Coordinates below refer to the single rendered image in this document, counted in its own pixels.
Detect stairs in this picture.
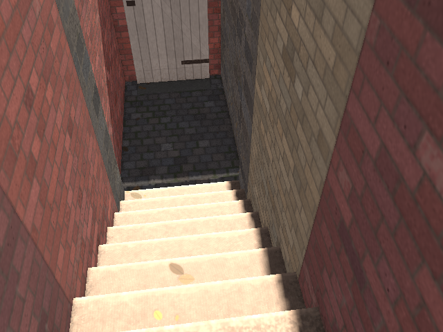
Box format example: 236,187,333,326
69,181,325,332

